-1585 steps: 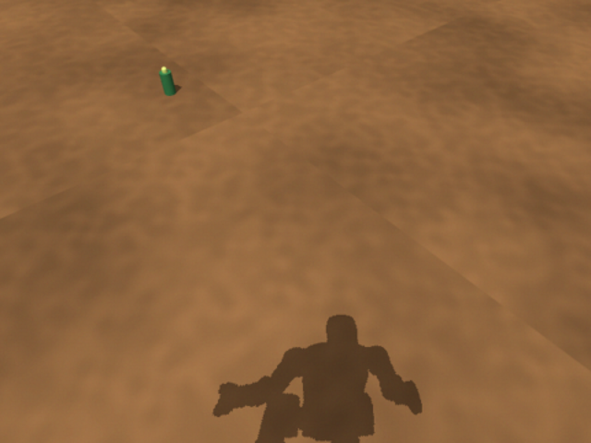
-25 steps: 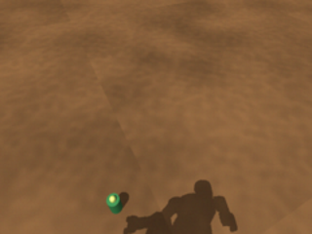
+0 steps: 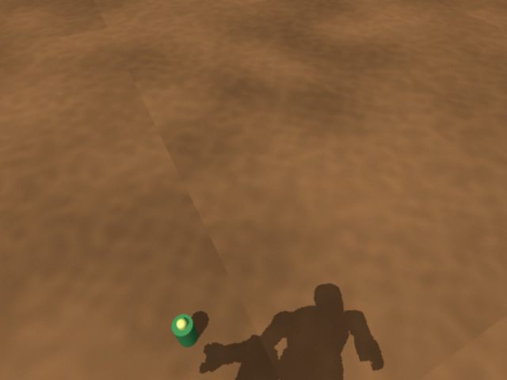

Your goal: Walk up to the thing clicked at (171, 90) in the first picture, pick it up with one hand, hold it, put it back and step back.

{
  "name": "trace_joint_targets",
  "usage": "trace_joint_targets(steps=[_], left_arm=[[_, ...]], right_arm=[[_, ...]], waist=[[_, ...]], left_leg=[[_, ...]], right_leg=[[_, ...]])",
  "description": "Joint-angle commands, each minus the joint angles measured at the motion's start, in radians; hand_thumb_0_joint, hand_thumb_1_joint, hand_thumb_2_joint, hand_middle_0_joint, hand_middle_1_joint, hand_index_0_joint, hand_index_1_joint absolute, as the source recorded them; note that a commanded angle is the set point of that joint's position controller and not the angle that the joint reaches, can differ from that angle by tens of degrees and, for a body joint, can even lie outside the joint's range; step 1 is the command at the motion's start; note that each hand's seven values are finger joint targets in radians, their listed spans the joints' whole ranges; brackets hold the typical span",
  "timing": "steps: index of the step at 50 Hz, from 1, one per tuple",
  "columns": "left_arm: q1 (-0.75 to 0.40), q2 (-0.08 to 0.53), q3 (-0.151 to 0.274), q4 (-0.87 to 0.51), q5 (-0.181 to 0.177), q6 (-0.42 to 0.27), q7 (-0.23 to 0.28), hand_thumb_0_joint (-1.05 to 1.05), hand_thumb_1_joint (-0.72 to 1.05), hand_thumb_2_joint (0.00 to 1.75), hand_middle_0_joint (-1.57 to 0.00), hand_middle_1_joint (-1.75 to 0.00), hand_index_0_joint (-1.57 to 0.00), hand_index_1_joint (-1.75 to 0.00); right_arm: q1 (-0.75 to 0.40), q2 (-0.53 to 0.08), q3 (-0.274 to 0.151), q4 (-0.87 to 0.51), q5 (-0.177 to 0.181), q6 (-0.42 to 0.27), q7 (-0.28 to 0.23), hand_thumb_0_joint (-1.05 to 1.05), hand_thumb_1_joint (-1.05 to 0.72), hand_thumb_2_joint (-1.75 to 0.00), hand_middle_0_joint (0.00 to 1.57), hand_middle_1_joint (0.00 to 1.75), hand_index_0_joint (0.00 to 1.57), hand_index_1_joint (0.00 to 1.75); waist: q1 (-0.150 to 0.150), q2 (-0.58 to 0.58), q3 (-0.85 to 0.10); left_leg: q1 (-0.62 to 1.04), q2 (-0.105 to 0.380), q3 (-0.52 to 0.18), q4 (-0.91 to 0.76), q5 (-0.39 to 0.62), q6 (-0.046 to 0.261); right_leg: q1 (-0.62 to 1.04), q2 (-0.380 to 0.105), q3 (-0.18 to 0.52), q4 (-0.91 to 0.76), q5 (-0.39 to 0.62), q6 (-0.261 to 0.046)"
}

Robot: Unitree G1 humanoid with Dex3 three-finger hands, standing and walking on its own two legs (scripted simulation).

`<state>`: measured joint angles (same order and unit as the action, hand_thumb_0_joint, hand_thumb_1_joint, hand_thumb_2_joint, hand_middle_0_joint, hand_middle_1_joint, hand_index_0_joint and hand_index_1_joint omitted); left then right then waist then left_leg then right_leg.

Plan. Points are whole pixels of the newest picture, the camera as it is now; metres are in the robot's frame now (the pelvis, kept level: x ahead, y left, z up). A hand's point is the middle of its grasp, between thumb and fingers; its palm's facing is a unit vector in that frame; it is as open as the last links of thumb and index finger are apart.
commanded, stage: stand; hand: left
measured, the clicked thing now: (184, 329) +0.39 +0.24 -0.70
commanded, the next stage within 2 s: step back in 0.54 s
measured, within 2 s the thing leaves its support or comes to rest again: neither
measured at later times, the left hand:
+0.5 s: hand out of the picture +0.09 +0.25 -0.16, palm faces -0.01 -0.94 -0.34, open 7.4 cm
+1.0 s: hand out of the picture +0.09 +0.30 -0.19, palm faces -0.04 -0.92 -0.38, open 7.4 cm
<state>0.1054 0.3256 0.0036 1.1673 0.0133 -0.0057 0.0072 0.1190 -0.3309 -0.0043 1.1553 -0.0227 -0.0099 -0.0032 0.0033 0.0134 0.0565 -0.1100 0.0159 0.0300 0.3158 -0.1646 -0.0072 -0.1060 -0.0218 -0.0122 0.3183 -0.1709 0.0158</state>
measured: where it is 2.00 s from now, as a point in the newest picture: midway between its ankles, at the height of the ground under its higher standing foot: outside the picture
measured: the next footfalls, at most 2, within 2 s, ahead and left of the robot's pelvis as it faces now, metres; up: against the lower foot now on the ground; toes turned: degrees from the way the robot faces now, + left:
left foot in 0.94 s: -0.02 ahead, +0.13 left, +0.00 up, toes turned -1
right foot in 1.38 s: -0.12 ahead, -0.10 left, +0.00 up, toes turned -2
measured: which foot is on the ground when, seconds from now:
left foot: down 0.00-0.82, up 0.84-0.92, down 0.94-1.00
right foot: down 0.00-0.94, up 0.96-1.00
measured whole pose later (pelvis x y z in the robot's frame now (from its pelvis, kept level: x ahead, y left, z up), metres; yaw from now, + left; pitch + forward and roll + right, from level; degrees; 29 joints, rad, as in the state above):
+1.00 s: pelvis -0.06 +0.04 -0.03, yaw -1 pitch -1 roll -1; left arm 0.02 0.41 0.06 0.92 0.02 0.07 0.03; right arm 0.14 -0.38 -0.07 0.98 -0.03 0.03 0.02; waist -0.02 -0.05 0.17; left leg -0.31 -0.03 0.01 0.72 -0.39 0.05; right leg -0.45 0.03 0.12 0.86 -0.48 -0.01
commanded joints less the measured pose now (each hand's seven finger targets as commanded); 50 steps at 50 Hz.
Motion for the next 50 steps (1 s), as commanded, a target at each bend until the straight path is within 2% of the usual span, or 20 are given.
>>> trace_joint_targets(steps=[1,12,17,23,26,27,31,34,38,39,41,42,43,44,45,46,47,48,49,50], left_arm=[[-0.041,0.208,0.040,-0.054,0.001,-0.025,0.009,0.00,0.90,0.90,-0.20,-0.30,-0.20,-0.30],[-0.044,0.214,0.040,-0.058,0.000,-0.025,0.011,0.00,0.90,0.90,-0.20,-0.30,-0.20,-0.30],[-0.041,0.210,0.038,-0.061,-0.001,-0.027,0.009,0.00,0.90,0.90,-0.20,-0.30,-0.20,-0.30],[-0.042,0.210,0.039,-0.064,-0.001,-0.024,0.010,0.00,0.90,0.90,-0.20,-0.30,-0.20,-0.30],[-0.041,0.218,0.040,-0.068,-0.002,-0.027,0.009,0.00,0.90,0.90,-0.20,-0.30,-0.20,-0.30],[-0.042,0.293,0.083,-0.102,-0.020,-0.018,0.013,0.00,0.90,0.90,-0.20,-0.30,-0.20,-0.30],[-0.022,0.267,0.089,-0.154,-0.022,-0.005,0.019,0.00,0.90,0.90,-0.20,-0.30,-0.20,-0.30],[-0.034,0.271,0.089,-0.195,-0.014,0.005,0.017,0.00,0.90,0.90,-0.20,-0.30,-0.20,-0.30],[-0.042,0.307,0.099,-0.244,-0.007,0.015,0.016,0.00,0.90,0.90,-0.20,-0.30,-0.20,-0.30],[-0.056,0.319,0.103,-0.255,-0.004,0.019,0.016,0.00,0.90,0.90,-0.20,-0.30,-0.20,-0.30],[-0.102,0.344,0.111,-0.288,0.011,0.023,0.017,0.00,0.90,0.90,-0.20,-0.30,-0.20,-0.30],[-0.129,0.354,0.115,-0.308,0.020,0.025,0.016,0.00,0.90,0.90,-0.20,-0.30,-0.20,-0.30],[-0.159,0.350,0.114,-0.324,0.023,0.027,0.016,0.00,0.90,0.90,-0.20,-0.30,-0.20,-0.30],[-0.184,0.338,0.111,-0.337,0.020,0.029,0.015,0.00,0.90,0.90,-0.20,-0.30,-0.20,-0.30],[-0.188,0.312,0.105,-0.347,0.018,0.031,0.016,0.00,0.90,0.90,-0.20,-0.30,-0.20,-0.30],[-0.169,0.264,0.096,-0.354,0.008,0.037,0.019,0.00,0.90,0.90,-0.20,-0.30,-0.20,-0.30],[-0.136,0.215,0.090,-0.358,0.003,0.041,0.026,0.00,0.90,0.90,-0.20,-0.30,-0.20,-0.30],[-0.089,0.238,0.097,-0.345,0.008,0.049,0.034,0.00,0.90,0.90,-0.20,-0.30,-0.20,-0.30],[-0.048,0.231,0.092,-0.345,0.007,0.050,0.036,0.00,0.90,0.90,-0.20,-0.30,-0.20,-0.30],[-0.068,0.234,0.094,-0.336,0.008,0.051,0.038,0.00,0.90,0.90,-0.20,-0.30,-0.20,-0.30]], right_arm=[[-0.030,-0.209,-0.034,-0.053,0.006,-0.020,-0.013,0.00,-0.90,-0.90,0.20,0.30,0.20,0.30],[-0.041,-0.207,-0.032,-0.057,0.006,-0.018,-0.014,0.00,-0.90,-0.90,0.20,0.30,0.20,0.30],[-0.046,-0.211,-0.032,-0.058,0.008,-0.019,-0.014,0.00,-0.90,-0.90,0.20,0.30,0.20,0.30],[-0.051,-0.216,-0.033,-0.059,0.009,-0.018,-0.014,0.00,-0.90,-0.90,0.20,0.30,0.20,0.30],[-0.051,-0.210,-0.033,-0.065,0.008,-0.020,-0.012,0.00,-0.90,-0.90,0.20,0.30,0.20,0.30],[-0.079,-0.271,-0.060,-0.082,0.014,-0.001,-0.008,0.00,-0.90,-0.90,0.20,0.30,0.20,0.30],[-0.050,-0.253,-0.071,-0.122,0.027,0.018,-0.004,0.00,-0.90,-0.90,0.20,0.30,0.20,0.30],[-0.053,-0.256,-0.085,-0.154,0.027,0.028,-0.001,0.00,-0.90,-0.90,0.20,0.30,0.20,0.30],[-0.035,-0.247,-0.091,-0.187,0.024,0.042,0.003,0.00,-0.90,-0.90,0.20,0.30,0.20,0.30],[-0.023,-0.243,-0.092,-0.192,0.023,0.045,0.005,0.00,-0.90,-0.90,0.20,0.30,0.20,0.30],[0.017,-0.225,-0.098,-0.198,0.018,0.055,0.012,0.00,-0.90,-0.90,0.20,0.30,0.20,0.30],[0.060,-0.228,-0.103,-0.198,0.015,0.059,0.017,0.00,-0.90,-0.90,0.20,0.30,0.20,0.30],[0.101,-0.233,-0.106,-0.194,0.016,0.058,0.020,0.00,-0.90,-0.90,0.20,0.30,0.20,0.30],[0.128,-0.240,-0.111,-0.191,0.019,0.054,0.021,0.00,-0.90,-0.90,0.20,0.30,0.20,0.30],[0.147,-0.248,-0.112,-0.190,0.017,0.047,0.019,0.00,-0.90,-0.90,0.20,0.30,0.20,0.30],[0.130,-0.294,-0.118,-0.201,0.008,0.038,0.014,0.00,-0.90,-0.90,0.20,0.30,0.20,0.30],[0.092,-0.382,-0.136,-0.218,-0.003,0.026,0.009,0.00,-0.90,-0.90,0.20,0.30,0.20,0.30],[0.082,-0.379,-0.137,-0.235,-0.016,0.017,0.001,0.00,-0.90,-0.90,0.20,0.30,0.20,0.30],[0.057,-0.376,-0.134,-0.250,-0.018,0.012,-0.005,0.00,-0.90,-0.90,0.20,0.30,0.20,0.30],[0.054,-0.366,-0.133,-0.258,-0.020,0.012,-0.012,0.00,-0.90,-0.90,0.20,0.30,0.20,0.30]], waist=[[-0.004,-0.008,-0.077],[-0.007,-0.010,-0.083],[-0.005,-0.012,-0.093],[-0.004,0.000,-0.079],[-0.006,-0.019,-0.086],[-0.005,-0.030,-0.002],[-0.014,-0.014,-0.095],[-0.018,-0.017,-0.153],[-0.012,-0.069,-0.168],[-0.014,-0.110,-0.151],[-0.023,-0.205,-0.115],[-0.039,-0.244,-0.100],[-0.058,-0.253,-0.092],[-0.072,-0.233,-0.091],[-0.079,-0.187,-0.087],[-0.076,0.024,-0.057],[-0.057,0.213,-0.035],[-0.032,0.116,-0.052],[-0.017,0.118,-0.063],[-0.034,0.124,-0.067]], left_leg=[[0.022,0.119,-0.105,-0.058,0.103,0.022],[0.034,0.121,-0.100,-0.052,0.141,0.020],[0.049,0.123,-0.094,-0.041,0.194,0.021],[0.039,0.123,-0.094,-0.049,0.147,0.021],[0.049,0.123,-0.095,-0.052,0.167,0.018],[-0.017,0.110,-0.098,0.052,0.303,0.042],[-0.016,0.111,-0.087,0.124,0.333,0.066],[-0.026,0.089,-0.075,0.197,0.257,0.081],[-0.067,0.031,-0.061,0.323,0.113,0.078],[-0.075,0.002,-0.043,0.376,0.038,0.074],[-0.080,-0.062,-0.030,0.513,-0.238,0.057],[-0.066,-0.059,-0.044,0.551,-0.312,0.062],[-0.043,-0.045,-0.061,0.543,-0.319,0.067],[-0.032,-0.037,-0.065,0.506,-0.261,0.074],[-0.057,0.000,-0.086,0.395,-0.120,0.085],[-0.148,0.142,-0.256,0.130,0.106,0.116],[-0.098,0.291,-0.503,0.000,0.308,0.166],[-0.079,0.316,-0.504,0.039,0.394,0.192],[-0.042,0.328,-0.473,0.077,0.516,0.227],[-0.067,0.305,-0.458,0.078,0.513,0.186]], right_leg=[[0.012,-0.114,0.093,-0.044,0.120,-0.028],[0.021,-0.116,0.087,-0.046,0.163,-0.024],[0.031,-0.117,0.086,-0.043,0.222,-0.023],[0.028,-0.118,0.089,-0.054,0.182,-0.026],[0.020,-0.113,0.083,-0.048,0.185,-0.026],[-0.051,-0.100,0.097,0.038,0.337,-0.035],[-0.045,-0.095,0.076,0.115,0.335,-0.069],[-0.068,-0.108,0.108,0.152,0.284,-0.102],[-0.125,-0.185,0.197,0.153,0.270,-0.173],[-0.162,-0.213,0.223,0.133,0.248,-0.193],[-0.247,-0.291,0.279,0.077,0.223,-0.252],[-0.310,-0.316,0.298,0.073,0.183,-0.267],[-0.354,-0.310,0.276,0.088,0.142,-0.253],[-0.360,-0.272,0.234,0.140,0.117,-0.225],[-0.336,-0.207,0.187,0.234,0.071,-0.179],[-0.308,-0.047,0.089,0.440,-0.075,-0.099],[-0.418,0.131,0.083,0.600,-0.388,-0.052],[-0.413,0.125,0.185,0.707,-0.455,-0.048],[-0.442,0.126,0.193,0.771,-0.464,-0.047],[-0.429,0.136,0.239,0.813,-0.450,-0.049]])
